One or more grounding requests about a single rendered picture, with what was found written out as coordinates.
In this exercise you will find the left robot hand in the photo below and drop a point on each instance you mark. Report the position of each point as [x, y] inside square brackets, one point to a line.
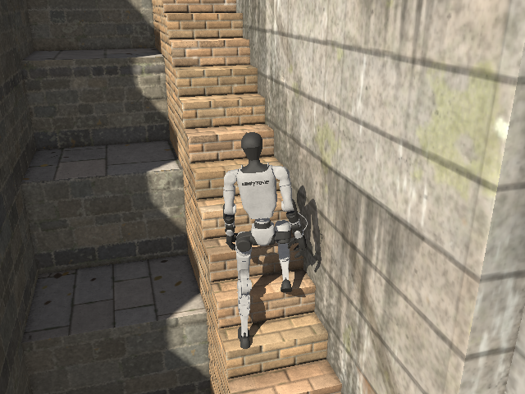
[230, 239]

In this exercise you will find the right robot upper arm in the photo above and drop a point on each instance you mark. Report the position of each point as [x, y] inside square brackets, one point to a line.
[283, 174]

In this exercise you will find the robot left forearm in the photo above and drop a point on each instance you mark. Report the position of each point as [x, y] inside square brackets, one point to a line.
[229, 223]

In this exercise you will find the left robot foot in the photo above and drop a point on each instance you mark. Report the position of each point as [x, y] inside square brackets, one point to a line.
[244, 341]

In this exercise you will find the robot right thigh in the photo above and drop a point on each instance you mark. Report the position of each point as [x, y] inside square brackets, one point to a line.
[282, 232]

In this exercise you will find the robot right forearm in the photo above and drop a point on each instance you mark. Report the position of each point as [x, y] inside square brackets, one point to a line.
[294, 221]

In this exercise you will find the right robot hand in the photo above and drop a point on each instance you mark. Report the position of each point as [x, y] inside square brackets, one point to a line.
[302, 245]

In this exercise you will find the left robot upper arm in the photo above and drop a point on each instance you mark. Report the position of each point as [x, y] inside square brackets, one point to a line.
[230, 179]

